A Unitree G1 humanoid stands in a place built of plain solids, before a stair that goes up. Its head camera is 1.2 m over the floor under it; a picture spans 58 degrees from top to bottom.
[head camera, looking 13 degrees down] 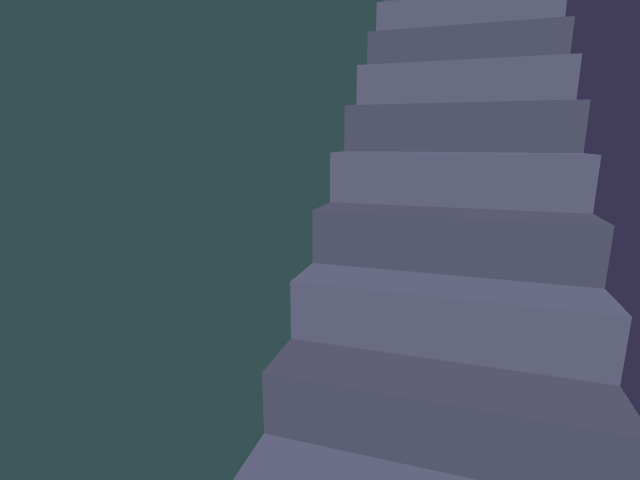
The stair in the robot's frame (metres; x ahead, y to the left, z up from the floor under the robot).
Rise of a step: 0.19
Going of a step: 0.22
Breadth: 0.92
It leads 18 degrees to the right of straight ahead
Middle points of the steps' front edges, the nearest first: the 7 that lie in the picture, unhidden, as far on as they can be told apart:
0.94 -0.28 0.58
1.15 -0.34 0.77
1.36 -0.41 0.96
1.57 -0.48 1.15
1.78 -0.54 1.35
1.99 -0.61 1.54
2.20 -0.68 1.73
